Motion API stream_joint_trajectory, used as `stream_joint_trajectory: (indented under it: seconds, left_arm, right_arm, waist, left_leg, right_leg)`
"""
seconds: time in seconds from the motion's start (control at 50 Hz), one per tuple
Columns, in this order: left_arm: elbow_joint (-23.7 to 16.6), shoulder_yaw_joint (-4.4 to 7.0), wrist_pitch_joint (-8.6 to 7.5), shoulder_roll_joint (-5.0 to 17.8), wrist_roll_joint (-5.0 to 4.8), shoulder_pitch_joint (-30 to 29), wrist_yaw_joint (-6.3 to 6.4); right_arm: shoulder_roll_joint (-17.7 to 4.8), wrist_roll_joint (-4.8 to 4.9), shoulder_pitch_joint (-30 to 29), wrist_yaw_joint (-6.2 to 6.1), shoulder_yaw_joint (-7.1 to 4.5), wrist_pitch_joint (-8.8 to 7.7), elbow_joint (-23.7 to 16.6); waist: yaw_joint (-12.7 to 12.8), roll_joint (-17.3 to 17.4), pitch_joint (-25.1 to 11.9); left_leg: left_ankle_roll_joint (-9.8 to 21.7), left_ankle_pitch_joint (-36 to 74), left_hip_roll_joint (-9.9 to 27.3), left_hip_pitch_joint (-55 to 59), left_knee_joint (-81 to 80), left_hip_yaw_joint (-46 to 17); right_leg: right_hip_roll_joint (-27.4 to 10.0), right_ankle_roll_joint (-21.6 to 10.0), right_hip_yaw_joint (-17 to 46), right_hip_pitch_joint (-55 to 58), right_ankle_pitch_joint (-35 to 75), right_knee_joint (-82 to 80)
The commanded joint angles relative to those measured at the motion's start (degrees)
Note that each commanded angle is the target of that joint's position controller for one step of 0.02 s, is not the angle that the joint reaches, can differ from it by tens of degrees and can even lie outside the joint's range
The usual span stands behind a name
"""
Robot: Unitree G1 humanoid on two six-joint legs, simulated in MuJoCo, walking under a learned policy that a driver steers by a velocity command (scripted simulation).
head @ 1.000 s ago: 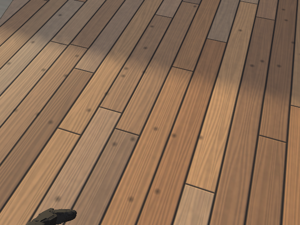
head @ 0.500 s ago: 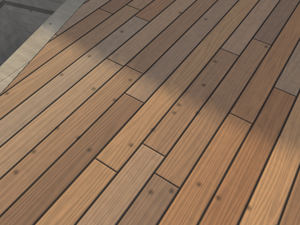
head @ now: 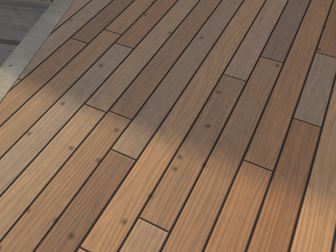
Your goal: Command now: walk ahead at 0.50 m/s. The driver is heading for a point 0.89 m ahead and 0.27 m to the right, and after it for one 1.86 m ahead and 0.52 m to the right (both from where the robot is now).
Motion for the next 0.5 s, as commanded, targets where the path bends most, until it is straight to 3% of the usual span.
stream_joint_trajectory:
  seconds: [0.02,0.04,0.06,0.08,0.1,0.12,0.18,0.26,0.32,0.4,0.46,0.48,0.5]
  left_arm:
    - [4.7,5.00,0.04,16.4,-0.31,26.2,0.89]
    - [3.8,4.48,0.38,13.6,-1.77,19.6,0.64]
    - [3.0,3.39,0.16,9.4,-1.92,14.9,0.48]
    - [3.2,2.64,-0.18,6.8,-1.64,12.7,0.42]
    - [4.0,2.18,-0.61,5.4,-1.77,12.3,0.58]
    - [4.7,1.95,-1.01,4.8,-1.66,12.6,0.65]
    - [7.0,2.34,-2.22,6.4,-2.06,16.5,0.58]
    - [8.9,2.18,-1.98,6.3,-2.46,20.8,0.58]
    - [9.8,2.34,-1.76,7.0,-2.32,23.2,0.80]
    - [10.4,2.58,-1.22,7.8,-1.79,25.7,1.23]
    - [9.6,3.30,-0.81,9.4,-1.34,23.2,1.69]
    - [9.1,3.53,-0.82,9.9,-1.43,21.8,1.64]
    - [8.8,3.41,-0.91,9.1,-1.75,21.1,1.37]
  right_arm:
    - [-5.1,1.15,4.8,0.19,-1.10,-0.87,-4.3]
    - [-7.7,0.03,0.5,0.07,-1.87,-0.56,-4.7]
    - [-6.8,-0.15,-3.4,0.44,-1.64,-0.85,-5.6]
    - [-5.4,-0.04,-4.7,0.65,-1.45,-0.79,-5.7]
    - [-4.9,-0.86,-4.7,0.87,-1.41,-0.13,-5.7]
    - [-4.0,-1.37,-3.4,1.22,-1.19,0.66,-5.0]
    - [-3.1,-1.40,-6.3,1.95,-1.10,1.69,-5.8]
    - [-3.1,-1.42,-17.4,2.10,-0.83,1.72,-9.7]
    - [-2.3,-0.98,-23.4,2.09,-0.23,1.44,-11.7]
    - [-3.3,-0.50,-28.8,1.66,-0.10,0.96,-14.1]
    - [-5.3,-0.19,-25.6,1.23,-0.71,-0.01,-14.4]
    - [-6.3,-0.27,-20.6,0.86,-1.22,-0.50,-13.1]
    - [-8.1,-0.90,-12.1,0.21,-2.08,-1.30,-10.5]
  waist:
    - [9.1,-14.7,-21.2]
    - [6.8,-6.7,-12.4]
    - [5.7,-2.7,-5.7]
    - [4.0,-1.6,-2.2]
    - [2.5,-3.0,-0.8]
    - [1.6,-3.7,-1.1]
    - [1.2,-3.0,-0.6]
    - [3.3,-2.6,2.2]
    - [5.0,-3.1,2.2]
    - [6.7,-4.1,1.6]
    - [4.1,-4.9,0.3]
    - [1.8,-4.5,-1.7]
    - [-1.7,-1.3,-6.4]
  left_leg:
    - [2.1,-4.3,-4.1,-34.5,46.1,-3.8]
    - [2.8,-0.5,0.5,-38.8,49.0,-8.1]
    - [2.9,4.2,2.9,-39.1,46.6,-7.5]
    - [2.9,7.0,5.1,-37.2,42.4,-6.9]
    - [2.3,8.3,6.3,-34.7,39.2,-6.8]
    - [1.7,9.2,6.6,-32.2,38.1,-6.2]
    - [0.2,12.6,7.3,-34.5,34.9,-4.5]
    - [-2.7,20.2,8.3,-40.3,23.0,-2.5]
    - [-3.7,24.3,6.5,-38.5,13.8,-1.4]
    - [-3.5,23.7,4.7,-37.2,8.1,-1.8]
    - [-1.8,18.0,3.4,-30.0,3.8,-2.9]
    - [-0.9,16.4,2.1,-23.0,1.3,-2.3]
    - [0.6,17.7,2.8,-11.3,-2.3,-3.1]
  right_leg:
    - [-24.1,-12.8,45.5,43.9,-9.1,-15.1]
    - [-21.8,-11.5,38.2,36.6,-12.5,-15.6]
    - [-19.6,-10.3,30.5,28.2,-11.2,-17.3]
    - [-16.5,-8.0,24.7,22.4,-8.3,-19.7]
    - [-14.2,-6.5,20.6,18.6,-4.4,-20.9]
    - [-12.9,-5.9,17.7,16.7,-1.5,-21.8]
    - [-11.9,-6.8,13.6,16.8,4.8,-23.9]
    - [-9.7,-7.2,12.4,18.9,7.5,-25.2]
    - [-8.7,-6.6,12.1,20.4,11.2,-23.5]
    - [-9.8,-6.6,14.5,25.2,16.5,-19.1]
    - [-10.9,-5.1,16.9,25.8,20.4,-14.1]
    - [-10.0,-4.2,16.7,24.6,23.8,-9.3]
    - [-6.5,-2.9,14.2,21.2,23.2,1.3]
